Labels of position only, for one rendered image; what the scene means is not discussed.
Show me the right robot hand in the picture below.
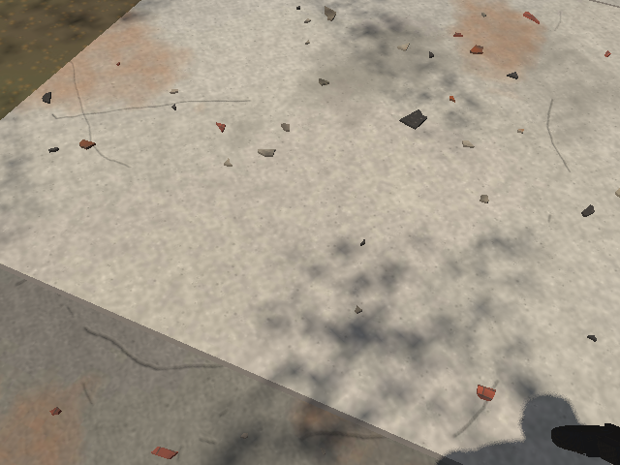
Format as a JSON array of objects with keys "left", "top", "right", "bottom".
[{"left": 551, "top": 423, "right": 620, "bottom": 465}]

